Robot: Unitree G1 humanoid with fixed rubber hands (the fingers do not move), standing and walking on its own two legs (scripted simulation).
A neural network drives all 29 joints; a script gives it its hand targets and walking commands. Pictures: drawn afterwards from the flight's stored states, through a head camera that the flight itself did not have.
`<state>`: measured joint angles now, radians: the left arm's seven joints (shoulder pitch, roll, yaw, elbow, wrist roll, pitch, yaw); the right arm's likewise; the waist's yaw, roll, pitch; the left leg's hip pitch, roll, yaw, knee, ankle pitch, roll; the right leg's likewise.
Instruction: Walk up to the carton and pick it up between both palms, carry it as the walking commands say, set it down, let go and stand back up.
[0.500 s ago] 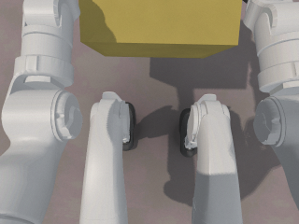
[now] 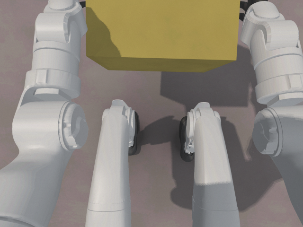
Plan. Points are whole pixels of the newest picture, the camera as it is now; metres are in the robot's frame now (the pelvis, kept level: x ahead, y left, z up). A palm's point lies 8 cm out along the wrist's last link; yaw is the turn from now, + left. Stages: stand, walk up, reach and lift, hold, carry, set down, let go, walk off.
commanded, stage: reach and lift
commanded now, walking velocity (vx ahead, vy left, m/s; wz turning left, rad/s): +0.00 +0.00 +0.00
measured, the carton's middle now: (160, 11) +0.57 +0.01 -0.13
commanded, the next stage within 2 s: none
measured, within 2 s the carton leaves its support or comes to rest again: neither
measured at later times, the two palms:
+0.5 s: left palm out of the picture +0.52 +0.19 +0.02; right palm (278, 1) +0.52 -0.17 +0.01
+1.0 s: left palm out of the picture +0.50 +0.19 +0.10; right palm out of the picture +0.49 -0.17 +0.08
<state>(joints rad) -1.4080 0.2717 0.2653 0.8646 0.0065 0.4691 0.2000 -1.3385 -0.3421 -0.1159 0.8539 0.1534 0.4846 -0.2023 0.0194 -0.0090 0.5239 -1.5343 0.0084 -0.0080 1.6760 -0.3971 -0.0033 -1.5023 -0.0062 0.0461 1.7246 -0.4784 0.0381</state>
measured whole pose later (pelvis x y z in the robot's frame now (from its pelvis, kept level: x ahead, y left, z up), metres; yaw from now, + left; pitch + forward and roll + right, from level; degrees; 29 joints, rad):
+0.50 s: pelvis +0.00 +0.00 +0.06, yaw +0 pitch +10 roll +0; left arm -1.27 0.23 0.27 0.80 0.01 0.48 0.21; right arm -1.22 -0.31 -0.12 0.82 0.15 0.49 -0.22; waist 0.02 -0.01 0.52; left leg -1.27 0.01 -0.01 1.46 -0.36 0.00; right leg -1.25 -0.01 0.05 1.51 -0.44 0.04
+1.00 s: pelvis +0.01 +0.00 +0.12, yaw +0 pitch +5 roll +0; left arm -1.16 0.19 0.27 0.77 0.04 0.48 0.20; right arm -1.11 -0.27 -0.12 0.80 0.13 0.49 -0.22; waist 0.02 -0.01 0.52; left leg -0.99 0.00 -0.01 1.20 -0.29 0.00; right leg -0.97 -0.01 0.05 1.24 -0.36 0.04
